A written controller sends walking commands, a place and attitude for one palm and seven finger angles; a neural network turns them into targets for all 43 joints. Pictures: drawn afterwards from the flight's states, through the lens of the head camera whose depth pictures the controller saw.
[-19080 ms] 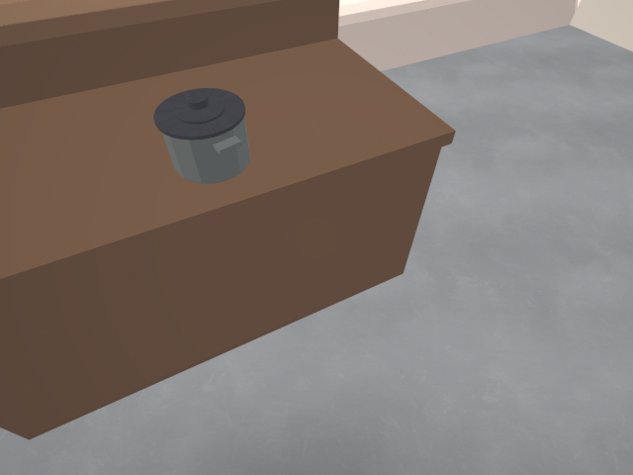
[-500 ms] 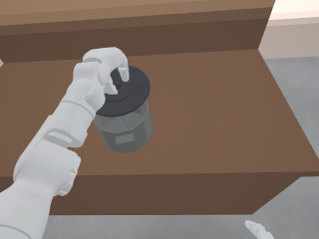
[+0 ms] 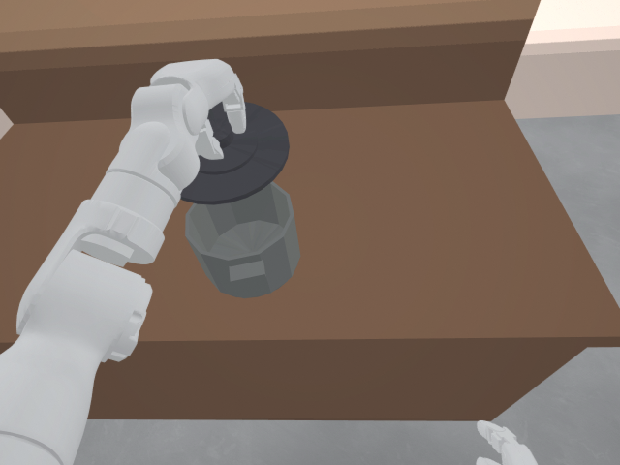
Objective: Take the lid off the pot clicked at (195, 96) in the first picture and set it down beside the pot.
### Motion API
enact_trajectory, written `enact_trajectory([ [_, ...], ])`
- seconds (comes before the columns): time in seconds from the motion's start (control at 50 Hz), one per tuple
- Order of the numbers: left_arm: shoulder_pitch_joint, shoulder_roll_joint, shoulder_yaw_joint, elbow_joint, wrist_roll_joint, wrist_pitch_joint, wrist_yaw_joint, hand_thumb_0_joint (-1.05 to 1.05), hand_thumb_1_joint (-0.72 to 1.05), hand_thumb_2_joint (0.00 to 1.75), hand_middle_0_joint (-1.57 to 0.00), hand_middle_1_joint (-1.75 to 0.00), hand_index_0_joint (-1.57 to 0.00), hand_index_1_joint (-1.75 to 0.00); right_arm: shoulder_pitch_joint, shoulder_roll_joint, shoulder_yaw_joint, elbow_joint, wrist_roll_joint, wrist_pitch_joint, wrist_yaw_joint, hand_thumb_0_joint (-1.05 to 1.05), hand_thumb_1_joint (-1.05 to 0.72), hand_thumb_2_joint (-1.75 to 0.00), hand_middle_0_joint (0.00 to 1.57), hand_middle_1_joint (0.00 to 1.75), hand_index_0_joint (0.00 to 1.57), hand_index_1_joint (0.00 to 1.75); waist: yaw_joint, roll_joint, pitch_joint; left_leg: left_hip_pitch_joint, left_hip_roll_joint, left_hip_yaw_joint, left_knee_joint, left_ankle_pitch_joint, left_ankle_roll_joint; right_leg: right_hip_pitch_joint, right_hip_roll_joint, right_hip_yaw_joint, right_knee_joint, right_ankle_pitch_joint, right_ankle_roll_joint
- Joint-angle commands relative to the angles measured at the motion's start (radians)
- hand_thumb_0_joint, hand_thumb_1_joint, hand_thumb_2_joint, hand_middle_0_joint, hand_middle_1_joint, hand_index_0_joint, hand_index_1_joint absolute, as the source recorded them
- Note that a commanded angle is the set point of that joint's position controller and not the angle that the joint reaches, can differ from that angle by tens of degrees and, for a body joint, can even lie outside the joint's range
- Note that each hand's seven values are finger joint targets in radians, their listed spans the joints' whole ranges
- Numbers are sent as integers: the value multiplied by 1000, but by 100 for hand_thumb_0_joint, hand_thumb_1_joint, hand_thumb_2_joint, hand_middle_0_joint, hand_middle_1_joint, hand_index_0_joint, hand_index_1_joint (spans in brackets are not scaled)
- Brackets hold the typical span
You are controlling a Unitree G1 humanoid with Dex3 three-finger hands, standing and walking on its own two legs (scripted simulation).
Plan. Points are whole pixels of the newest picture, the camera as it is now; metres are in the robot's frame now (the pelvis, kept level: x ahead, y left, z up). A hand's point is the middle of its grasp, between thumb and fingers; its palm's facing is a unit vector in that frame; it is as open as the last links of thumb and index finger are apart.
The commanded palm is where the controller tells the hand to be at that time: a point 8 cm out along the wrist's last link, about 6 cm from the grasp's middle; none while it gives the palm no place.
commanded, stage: lift the lid straight up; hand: left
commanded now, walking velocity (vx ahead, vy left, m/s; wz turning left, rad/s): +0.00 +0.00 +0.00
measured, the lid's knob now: (216, 134) +0.50 +0.12 +0.18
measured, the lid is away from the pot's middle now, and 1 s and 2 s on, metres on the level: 0.02 0.09 0.21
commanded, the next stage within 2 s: move the lid sideways beside the pot in 0.22 s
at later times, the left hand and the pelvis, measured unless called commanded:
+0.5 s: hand (208, 121) +0.48 +0.12 +0.21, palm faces -0.22 -0.03 -0.97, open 7.1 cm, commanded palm +0.46 +0.14 +0.28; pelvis +0.00 +0.00 +0.00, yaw +0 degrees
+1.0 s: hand (141, 136) +0.46 +0.20 +0.20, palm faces -0.27 -0.04 -0.96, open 7.1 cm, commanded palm +0.46 +0.21 +0.28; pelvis +0.00 +0.00 +0.00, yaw +0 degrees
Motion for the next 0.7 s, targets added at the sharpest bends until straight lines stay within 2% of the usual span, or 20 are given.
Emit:
enact_trajectory([
  [0.0,-681,250,126,-215,21,6,51,0,71,78,-101,-103,-99,-101,-59,-123,-37,-120,-2,-37,-5,0,-90,-90,20,30,20,30,-1,-112,-476,277,-20,-38,14,347,53,105,63,-54,-17,421,-82],
  [0.02,-681,269,143,-209,26,7,49,0,71,78,-101,-103,-99,-101,-58,-122,-36,-119,-4,-36,-5,0,-90,-90,20,30,20,30,4,-123,-478,267,-21,-33,12,339,54,116,62,-51,-13,426,-79],
  [0.06,-662,217,100,-146,30,14,39,0,71,78,-101,-103,-99,-101,-62,-117,-30,-114,-1,-32,-5,0,-90,-90,20,30,20,30,-2,-122,-428,243,-23,-30,5,304,51,86,62,-58,-18,395,-80],
  [0.08,-682,223,102,-152,33,12,36,0,71,78,-101,-103,-99,-101,-58,-120,-31,-109,0,-28,-6,0,-90,-90,20,30,20,30,-4,-133,-428,246,-20,-31,2,299,50,83,62,-59,-20,387,-80],
  [0.1,-686,187,71,-166,26,7,30,0,71,78,-101,-103,-99,-101,-68,-122,-32,-118,-1,-27,-5,0,-90,-90,20,30,20,30,-9,-123,-430,250,-21,-33,5,310,51,74,61,-59,-20,384,-83],
  [0.14,-732,214,93,-223,36,-5,35,0,71,78,-101,-103,-99,-101,-60,-115,-35,-123,-6,-35,-5,0,-90,-90,20,30,20,30,-4,-78,-491,303,-20,-41,13,345,51,82,64,-54,-15,396,-84],
  [0.16,-739,198,79,-225,31,-7,33,0,71,78,-101,-103,-99,-101,-58,-113,-35,-121,-7,-37,-5,0,-90,-90,20,30,20,30,-9,-81,-495,307,-19,-43,14,360,49,83,64,-58,-13,406,-84],
  [0.2,-737,240,115,-276,17,-16,37,0,71,78,-101,-103,-99,-101,-58,-120,-37,-132,-8,-42,-4,0,-90,-90,20,30,20,30,-2,-80,-533,322,-19,-48,20,395,52,114,61,-51,-15,444,-85],
  [0.22,-707,269,148,-226,25,-13,42,0,71,78,-101,-103,-99,-101,-52,-116,-35,-125,-10,-41,-7,0,-90,-90,20,30,20,30,5,-113,-524,299,-19,-45,14,379,53,128,64,-51,-14,435,-81],
  [0.24,-706,266,145,-190,35,-8,44,0,71,78,-101,-103,-99,-101,-53,-118,-30,-117,-7,-34,-8,0,-90,-90,20,30,20,30,4,-133,-483,274,-18,-40,7,357,51,116,63,-54,-18,434,-81],
  [0.26,-713,195,84,-171,29,-3,42,0,71,78,-101,-103,-99,-101,-56,-113,-29,-114,-3,-32,-7,0,-90,-90,20,30,20,30,-7,-135,-450,260,-19,-35,-2,334,50,93,64,-60,-20,411,-80],
  [0.28,-731,183,74,-160,30,1,45,0,71,78,-101,-103,-99,-101,-56,-113,-30,-107,-2,-31,-6,0,-90,-90,20,30,20,30,-9,-131,-422,254,-17,-37,-4,307,48,72,65,-62,-25,383,-80],
  [0.3,-742,192,79,-197,23,-6,50,0,71,78,-101,-103,-99,-101,-57,-120,-33,-112,-3,-34,-5,0,-90,-90,20,30,20,30,-7,-93,-445,270,-17,-40,-2,322,48,73,62,-59,-24,379,-85],
  [0.34,-739,294,168,-222,49,-31,71,0,71,78,-101,-103,-99,-101,-45,-117,-33,-118,-12,-42,-11,0,-90,-90,20,30,20,30,12,-98,-515,295,-15,-45,3,351,49,116,64,-52,-17,400,-86],
  [0.42,-714,344,196,-177,63,-31,84,0,71,78,-101,-103,-99,-101,-38,-120,-29,-114,-10,-31,-14,0,-90,-90,20,30,20,30,16,-125,-502,249,-13,-31,-9,345,51,149,59,-48,-19,430,-82],
  [0.46,-678,335,190,-170,67,-26,82,0,71,78,-101,-103,-99,-101,-51,-118,-31,-127,-7,-31,-11,0,-90,-90,20,30,20,30,22,-116,-505,248,-16,-26,0,365,54,157,56,-44,-16,460,-82],
  [0.56,-650,313,161,-178,61,-15,47,0,71,78,-101,-103,-99,-101,-57,-126,-36,-136,1,-19,-8,0,-90,-90,20,30,20,30,6,-124,-486,259,-17,-24,12,369,58,137,59,-47,-20,461,-78],
  [0.6,-633,364,190,-224,47,-25,33,0,71,78,-101,-103,-99,-101,-57,-136,-39,-150,2,-21,-12,0,-90,-90,20,30,20,30,8,-135,-510,262,-20,-25,18,370,65,163,55,-43,-24,479,-78],
  [0.66,-661,375,184,-231,53,-40,17,0,71,78,-101,-103,-99,-101,-47,-131,-37,-147,5,-18,-18,0,-90,-90,20,30,20,30,3,-110,-474,261,-21,-21,9,333,65,143,58,-45,-36,445,-76],
  [0.68,-658,387,193,-211,54,-43,15,0,71,78,-101,-103,-99,-101,-45,-131,-38,-140,7,-16,-21,0,-90,-90,20,30,20,30,-1,-129,-466,261,-22,-20,13,328,67,140,61,-46,-38,445,-75],
])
